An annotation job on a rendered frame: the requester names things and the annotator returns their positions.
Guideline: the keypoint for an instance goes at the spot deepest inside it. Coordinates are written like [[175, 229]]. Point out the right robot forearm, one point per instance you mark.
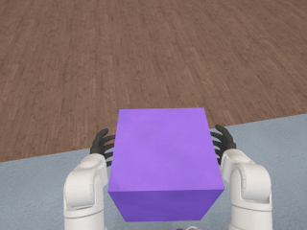
[[250, 192]]

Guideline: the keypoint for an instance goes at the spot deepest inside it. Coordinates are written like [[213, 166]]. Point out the left robot forearm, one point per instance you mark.
[[83, 195]]

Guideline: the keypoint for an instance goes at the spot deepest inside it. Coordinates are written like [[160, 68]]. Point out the robot right hand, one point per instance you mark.
[[226, 143]]

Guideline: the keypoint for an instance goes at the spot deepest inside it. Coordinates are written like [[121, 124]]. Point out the robot left hand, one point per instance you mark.
[[98, 145]]

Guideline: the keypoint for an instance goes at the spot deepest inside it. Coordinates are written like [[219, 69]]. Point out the carton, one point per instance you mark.
[[164, 166]]

